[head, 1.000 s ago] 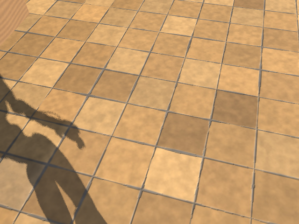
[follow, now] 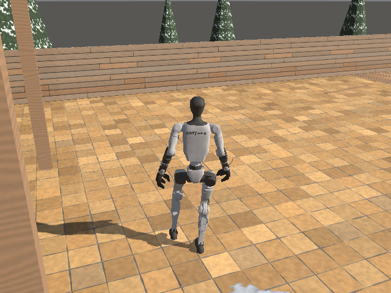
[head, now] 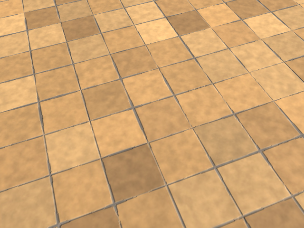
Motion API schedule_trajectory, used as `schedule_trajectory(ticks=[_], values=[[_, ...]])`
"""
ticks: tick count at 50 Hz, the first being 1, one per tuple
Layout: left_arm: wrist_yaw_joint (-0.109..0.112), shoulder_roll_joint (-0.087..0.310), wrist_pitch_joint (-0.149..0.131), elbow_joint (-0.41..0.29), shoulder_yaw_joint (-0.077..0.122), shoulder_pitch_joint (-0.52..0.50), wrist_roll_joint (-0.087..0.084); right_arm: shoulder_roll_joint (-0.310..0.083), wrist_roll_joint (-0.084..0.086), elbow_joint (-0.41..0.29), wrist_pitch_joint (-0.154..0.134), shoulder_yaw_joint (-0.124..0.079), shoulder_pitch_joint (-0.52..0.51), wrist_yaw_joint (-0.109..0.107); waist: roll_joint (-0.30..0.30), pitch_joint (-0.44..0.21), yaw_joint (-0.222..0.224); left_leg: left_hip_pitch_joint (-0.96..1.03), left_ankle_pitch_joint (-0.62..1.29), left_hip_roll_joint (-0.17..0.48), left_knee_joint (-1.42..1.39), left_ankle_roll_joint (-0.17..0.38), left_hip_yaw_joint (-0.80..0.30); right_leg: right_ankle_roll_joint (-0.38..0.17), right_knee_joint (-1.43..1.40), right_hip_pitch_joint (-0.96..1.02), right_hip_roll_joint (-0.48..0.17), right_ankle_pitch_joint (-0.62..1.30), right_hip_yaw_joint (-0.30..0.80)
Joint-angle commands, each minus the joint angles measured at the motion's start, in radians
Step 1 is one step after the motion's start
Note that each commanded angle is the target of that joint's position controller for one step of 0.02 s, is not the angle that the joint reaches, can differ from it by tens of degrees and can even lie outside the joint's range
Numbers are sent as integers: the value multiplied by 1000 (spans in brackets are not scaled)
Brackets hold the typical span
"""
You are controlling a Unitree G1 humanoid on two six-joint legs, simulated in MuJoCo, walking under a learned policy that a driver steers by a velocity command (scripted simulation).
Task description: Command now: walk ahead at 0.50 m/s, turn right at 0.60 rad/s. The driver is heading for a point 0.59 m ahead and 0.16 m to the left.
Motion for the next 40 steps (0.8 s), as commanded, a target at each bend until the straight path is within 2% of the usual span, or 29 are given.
schedule_trajectory(ticks=[1, 5, 9, 11, 12, 13, 14, 15, 16, 17, 18, 19, 20, 21, 24, 27, 29, 33, 35, 37, 38, 39, 40], values=[[4, 150, -22, -51, 34, 44, -1, -75, 0, -68, 6, -16, -37, 1, -67, -17, 2, -80, 110, -18, -97, -17, 23, -115, -143, 37, -258, 306, 257], [10, 154, -22, -34, 34, 121, 0, -71, 5, -111, -2, -7, -162, 8, -80, -14, 48, -112, 213, -54, -249, -10, 15, -92, -108, 125, -252, 365, 280], [22, 163, -19, -22, 34, 175, 11, -74, 15, -160, -17, 5, -269, 13, -94, -1, 80, -83, 215, -101, -378, 14, 21, -86, -48, 194, -268, 476, 321], [31, 161, -24, -17, 29, 157, 13, -78, 15, -151, -26, 8, -226, 15, -106, -6, 54, 25, 216, -112, -460, 51, 33, -57, -41, 202, -287, 530, 304], [32, 161, -29, -16, 26, 136, 13, -86, 14, -132, -30, 3, -168, 11, -112, -17, 26, 133, 192, -130, -492, 77, 47, -34, -19, 183, -288, 615, 282], [31, 173, -34, -12, 26, 124, 16, -109, 15, -103, -34, -8, -85, 3, -120, -52, -8, 246, 140, -163, -498, 100, 64, -15, 58, 188, -280, 770, 261], [27, 183, -37, -7, 27, 111, 19, -129, 17, -59, -40, -19, 53, -9, -97, -119, -75, 395, 136, -187, -551, 128, 84, 4, 223, 188, -243, 853, 213], [23, 161, -41, -13, 20, 109, 21, -165, 9, -29, -49, -32, 199, -23, -68, -209, -141, 611, 102, -89, -556, 168, -13, 20, 448, 72, -201, 686, 179], [15, 73, -43, -38, 2, 220, -10, -281, -10, -25, -49, -60, 303, -29, 152, -366, -114, 886, 12, 189, -580, 308, -475, 74, 835, -198, -51, 189, 90], [13, 105, -45, -29, 4, 234, 13, -250, 21, 1, -33, -59, 267, -13, 207, -347, -78, 871, 12, 252, -744, 366, -790, 74, 960, -370, 13, -310, 91], [13, 121, -40, -36, 4, 157, 39, -180, 41, -19, -27, -45, 153, -4, 82, -162, -33, 720, -104, 215, -759, 359, -682, 70, 989, -444, -77, -231, 96], [6, 124, -43, -52, -1, 63, 47, -120, 42, -29, -29, -31, 94, 2, -7, -83, -35, 606, -66, 166, -772, 337, -547, 72, 935, -446, -121, -163, 77], [1, 113, -42, -69, -4, 18, 47, -98, 35, -21, -31, -23, 82, 3, -9, -39, -21, 534, 31, 111, -790, 312, -455, 76, 874, -436, -152, -138, 61], [-4, 106, -34, -80, -7, 9, 55, -91, 37, -3, -36, -18, 93, 2, 12, -25, -3, 483, 123, 69, -803, 294, -394, 90, 821, -408, -173, -128, 55], [-11, 77, -18, -87, -22, 8, 57, -119, 46, 35, -52, -27, 152, 3, 43, -57, 11, 448, 309, 24, -817, 307, -309, 131, 723, -368, -185, -122, 19], [-12, 63, -14, -136, -36, -128, 50, -139, 48, 50, -46, -36, 194, -3, 40, -20, -15, 416, 262, 0, -859, 312, -280, 171, 572, -419, -202, -44, -10], [-14, 52, -14, -166, -45, -224, 45, -139, 50, 57, -42, -40, 226, -3, 40, -9, -44, 413, 248, -23, -862, 288, -267, 187, 454, -415, -199, 52, -19], [-14, 51, -22, -207, -53, -343, 31, -153, 42, 66, -36, -51, 292, -6, 39, -28, -91, 471, 322, -27, -801, 260, -284, 195, 315, -383, -169, 133, -23], [-10, 60, -29, -222, -53, -365, 26, -160, 35, 62, -32, -55, 302, -10, 47, -38, -94, 498, 379, -15, -750, 247, -311, 187, 269, -349, -152, 104, -16], [-2, 72, -42, -203, -48, -296, 28, -160, 32, 59, -26, -57, 283, -19, 55, -50, -62, 511, 513, -18, -663, 207, -310, 161, 196, -245, -127, 73, -18], [6, 80, -51, -178, -42, -225, 32, -157, 37, 60, -25, -56, 274, -22, 47, -75, -31, 514, 592, -41, -583, 181, -299, 142, 131, -150, -109, 100, -25], [18, 105, -67, -156, -33, -142, 42, -145, 50, 61, -31, -52, 272, -21, 14, -124, 8, 489, 610, -91, -450, 149, -257, 112, 64, -10, -145, 181, -2], [31, 170, -78, -149, -19, -15, 60, -99, 62, 26, -40, -38, 265, -20, -72, -252, 55, 378, 369, -134, -237, 116, -206, 56, 85, 205, -351, 292, 171]])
